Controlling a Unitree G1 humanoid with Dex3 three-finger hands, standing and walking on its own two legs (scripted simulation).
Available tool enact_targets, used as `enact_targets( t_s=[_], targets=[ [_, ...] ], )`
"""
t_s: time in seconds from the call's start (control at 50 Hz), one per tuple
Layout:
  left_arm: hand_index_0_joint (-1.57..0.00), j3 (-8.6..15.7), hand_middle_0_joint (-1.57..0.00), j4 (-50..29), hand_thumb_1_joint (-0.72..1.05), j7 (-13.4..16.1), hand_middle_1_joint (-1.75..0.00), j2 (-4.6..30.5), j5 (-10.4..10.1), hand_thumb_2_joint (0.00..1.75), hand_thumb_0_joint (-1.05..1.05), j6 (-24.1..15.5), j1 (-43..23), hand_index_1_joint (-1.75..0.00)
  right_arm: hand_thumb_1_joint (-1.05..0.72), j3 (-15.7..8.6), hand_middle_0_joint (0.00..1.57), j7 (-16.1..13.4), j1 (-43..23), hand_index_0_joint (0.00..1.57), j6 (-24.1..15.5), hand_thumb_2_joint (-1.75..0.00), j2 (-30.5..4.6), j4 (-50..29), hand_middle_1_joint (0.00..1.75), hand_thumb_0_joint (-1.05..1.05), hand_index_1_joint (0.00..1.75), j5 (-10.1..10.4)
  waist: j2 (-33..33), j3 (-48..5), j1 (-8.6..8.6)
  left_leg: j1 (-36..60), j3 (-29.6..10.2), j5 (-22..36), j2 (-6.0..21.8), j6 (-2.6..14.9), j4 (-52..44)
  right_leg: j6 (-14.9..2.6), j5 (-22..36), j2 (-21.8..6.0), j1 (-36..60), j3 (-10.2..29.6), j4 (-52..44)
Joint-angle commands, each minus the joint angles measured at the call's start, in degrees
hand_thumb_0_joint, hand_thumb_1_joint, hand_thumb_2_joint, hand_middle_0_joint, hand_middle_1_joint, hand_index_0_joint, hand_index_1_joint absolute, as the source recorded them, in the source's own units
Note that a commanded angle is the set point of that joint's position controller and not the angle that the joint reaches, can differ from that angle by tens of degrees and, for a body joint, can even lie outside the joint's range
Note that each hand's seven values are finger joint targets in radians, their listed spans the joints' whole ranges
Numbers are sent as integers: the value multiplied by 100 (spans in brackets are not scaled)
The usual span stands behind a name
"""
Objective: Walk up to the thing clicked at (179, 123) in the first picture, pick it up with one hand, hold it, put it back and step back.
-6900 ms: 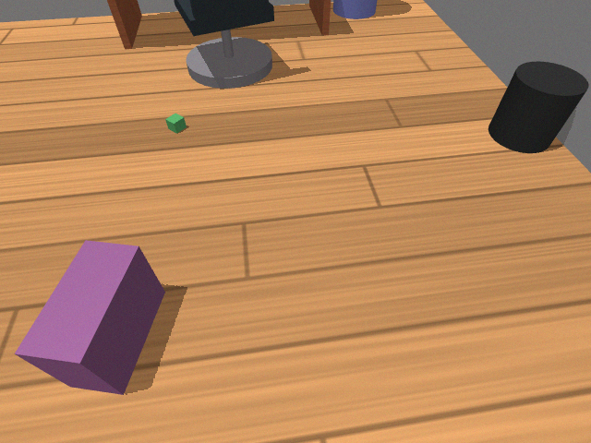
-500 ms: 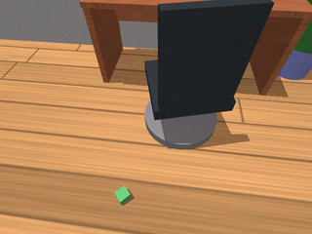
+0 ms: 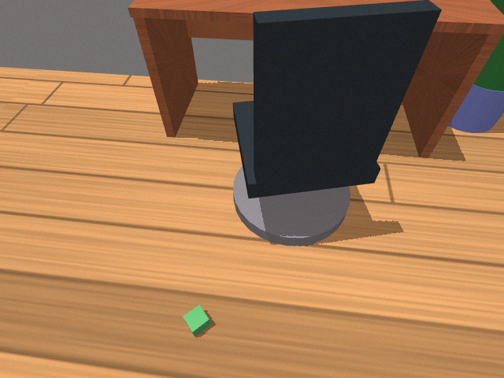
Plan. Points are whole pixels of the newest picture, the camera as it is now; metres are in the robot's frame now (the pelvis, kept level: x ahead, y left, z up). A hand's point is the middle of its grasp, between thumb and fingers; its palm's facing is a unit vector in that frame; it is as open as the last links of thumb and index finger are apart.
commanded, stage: stand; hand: left
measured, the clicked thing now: (197, 320) +0.42 +0.23 -0.75
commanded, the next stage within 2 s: none
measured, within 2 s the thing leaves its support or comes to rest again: neither
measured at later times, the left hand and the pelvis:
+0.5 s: hand out of the picture +0.06 +0.25 -0.16, palm faces -0.02 -0.94 -0.34, open 7.3 cm; pelvis -0.01 +0.00 +0.00, yaw +0 degrees
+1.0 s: hand out of the picture +0.07 +0.25 -0.16, palm faces -0.03 -0.94 -0.35, open 7.3 cm; pelvis +0.00 +0.00 +0.00, yaw +0 degrees
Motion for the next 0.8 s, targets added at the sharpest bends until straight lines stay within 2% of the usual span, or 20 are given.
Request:
enact_targets(
  t_s=[0.0,0.1,0.28,0.56,0.62,0.78],
  targets=[
    [-20,197,-20,-339,90,66,-30,1223,-16,90,0,-101,-165,-30,-90,-214,20,-103,-211,20,-135,-90,-1244,-349,30,0,30,37,43,-495,23,36,-447,1093,630,174,-204,-147,1039,-668,122,525,-244],
    [-20,199,-20,-379,90,69,-30,1237,-14,90,0,-101,-204,-30,-90,-212,20,-100,-181,20,-138,-90,-1248,-373,30,0,30,22,85,-545,8,48,-408,1135,620,187,-187,-158,1122,-673,134,531,-238],
    [-20,208,-20,-355,90,69,-30,1257,-8,90,0,-99,-143,-30,-90,-210,20,-88,-137,20,-121,-90,-1251,-379,30,0,30,21,4,-402,15,-35,-425,755,587,202,-246,-153,747,-651,22,557,-337],
    [-20,199,-20,-362,90,44,-30,1280,-19,90,0,-86,-90,-30,-90,-193,20,-91,-85,20,-145,-90,-1246,-369,30,0,30,17,42,-402,38,-4,-455,758,615,203,-257,-181,618,-635,-39,575,-252],
    [-20,207,-20,-363,90,48,-30,1304,-4,90,0,-79,-85,-30,-90,-211,20,-96,-59,20,-134,-90,-1263,-360,30,0,30,8,11,-373,31,-65,-457,552,595,203,-295,-166,440,-626,-80,582,-281],
    [-20,193,-20,-358,90,49,-30,1296,-17,90,0,-101,-32,-30,-90,-199,20,-88,-41,20,-132,-90,-1260,-368,30,0,30,16,73,-400,33,-18,-452,658,596,229,-256,-169,683,-658,-46,622,-286]
  ],
)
